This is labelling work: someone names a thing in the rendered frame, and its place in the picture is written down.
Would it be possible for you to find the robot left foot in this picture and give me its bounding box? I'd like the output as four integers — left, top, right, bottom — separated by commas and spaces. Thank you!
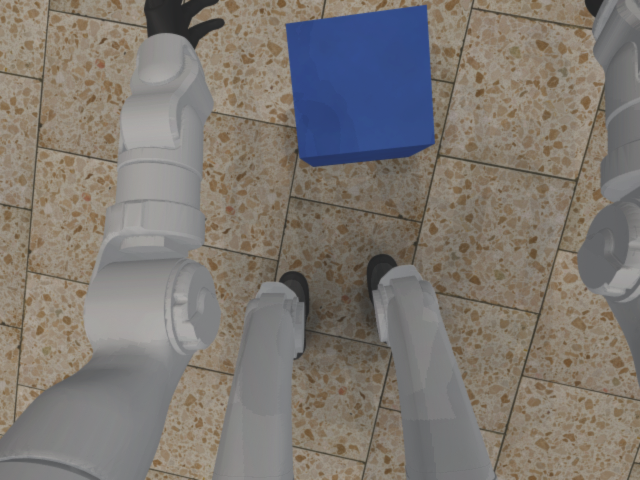
279, 271, 309, 360

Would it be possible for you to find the left robot upper arm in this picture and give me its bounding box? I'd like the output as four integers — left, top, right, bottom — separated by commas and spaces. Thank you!
0, 258, 221, 480

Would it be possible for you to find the robot right forearm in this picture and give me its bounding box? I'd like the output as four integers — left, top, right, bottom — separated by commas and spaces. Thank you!
592, 0, 640, 203

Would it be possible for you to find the robot left hand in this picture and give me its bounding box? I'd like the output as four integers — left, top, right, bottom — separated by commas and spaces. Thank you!
144, 0, 225, 50

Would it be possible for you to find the robot right foot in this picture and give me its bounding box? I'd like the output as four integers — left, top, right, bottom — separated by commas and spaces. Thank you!
367, 254, 397, 344

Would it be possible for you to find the carton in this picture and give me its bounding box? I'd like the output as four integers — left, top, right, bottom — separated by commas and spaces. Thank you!
286, 5, 435, 167

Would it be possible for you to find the right robot upper arm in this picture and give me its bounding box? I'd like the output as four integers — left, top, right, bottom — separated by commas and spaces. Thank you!
577, 197, 640, 387

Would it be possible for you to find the robot left forearm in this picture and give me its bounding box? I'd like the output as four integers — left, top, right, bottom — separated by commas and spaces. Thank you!
83, 33, 214, 344

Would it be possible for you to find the robot foot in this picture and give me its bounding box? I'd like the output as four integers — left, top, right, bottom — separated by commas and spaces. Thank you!
279, 271, 309, 360
367, 254, 397, 344

